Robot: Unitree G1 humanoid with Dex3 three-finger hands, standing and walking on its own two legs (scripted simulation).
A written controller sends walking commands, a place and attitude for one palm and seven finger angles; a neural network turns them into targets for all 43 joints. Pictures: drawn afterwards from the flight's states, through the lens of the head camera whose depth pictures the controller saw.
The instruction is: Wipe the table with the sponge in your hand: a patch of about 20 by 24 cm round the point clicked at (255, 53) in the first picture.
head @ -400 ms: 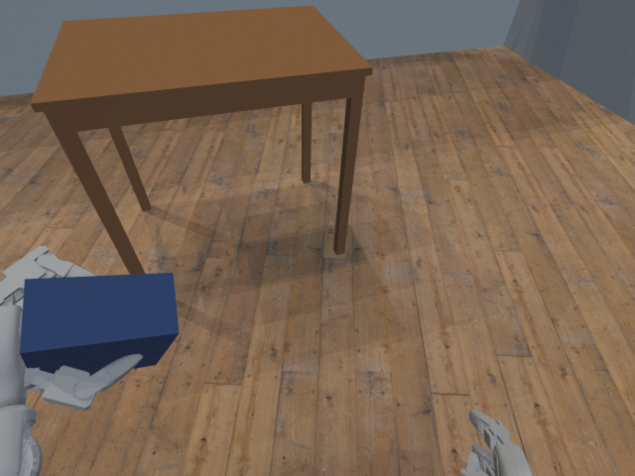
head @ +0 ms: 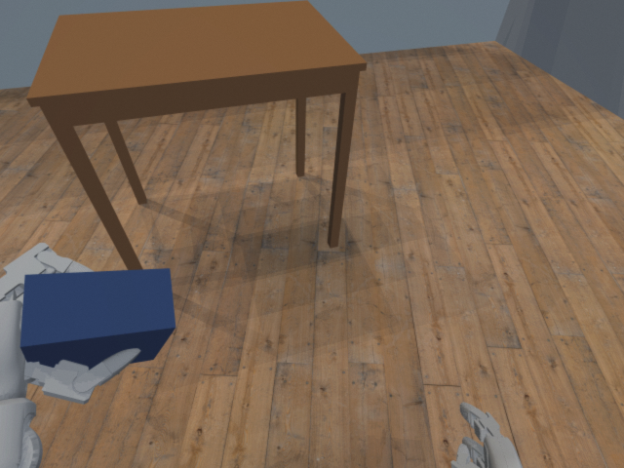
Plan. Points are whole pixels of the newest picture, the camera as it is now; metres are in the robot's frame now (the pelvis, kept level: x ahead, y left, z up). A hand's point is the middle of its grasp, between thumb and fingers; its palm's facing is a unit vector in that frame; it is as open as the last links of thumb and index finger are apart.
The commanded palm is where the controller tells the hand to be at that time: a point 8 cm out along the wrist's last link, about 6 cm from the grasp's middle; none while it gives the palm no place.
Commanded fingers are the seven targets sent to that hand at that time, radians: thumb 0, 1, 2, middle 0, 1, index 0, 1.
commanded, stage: walk to a spot facing it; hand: left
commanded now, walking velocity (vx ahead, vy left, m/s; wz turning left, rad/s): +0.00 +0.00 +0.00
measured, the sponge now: (120, 322) +0.22 +0.21 +0.14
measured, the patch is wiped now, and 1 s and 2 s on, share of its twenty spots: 0.00 0.00 0.00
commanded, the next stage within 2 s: turn to face it in 1.34 s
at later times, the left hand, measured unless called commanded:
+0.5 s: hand (94, 289) +0.25 +0.24 +0.15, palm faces +0.46 -0.81 -0.36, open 9.7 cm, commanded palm +0.19 +0.28 +0.18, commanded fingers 0.00 0.10 1.30 -1.20 -1.60 -1.20 -1.60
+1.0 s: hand (170, 176) +0.42 +0.21 +0.17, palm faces +0.39 -0.79 -0.48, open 9.7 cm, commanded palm +0.35 +0.25 +0.18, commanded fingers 0.00 0.10 1.30 -1.20 -1.60 -1.20 -1.60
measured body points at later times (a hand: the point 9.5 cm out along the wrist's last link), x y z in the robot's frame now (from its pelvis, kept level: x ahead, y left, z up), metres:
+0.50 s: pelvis +0.05 -0.01 -0.01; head +0.03 +0.00 +0.44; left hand +0.22 +0.28 +0.17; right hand +0.19 -0.24 -0.11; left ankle +0.03 +0.11 -0.73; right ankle +0.04 -0.13 -0.74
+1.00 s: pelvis +0.20 -0.03 +0.00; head +0.23 -0.03 +0.45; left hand +0.39 +0.25 +0.19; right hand +0.35 -0.23 -0.10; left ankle +0.09 +0.11 -0.74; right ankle +0.30 -0.14 -0.71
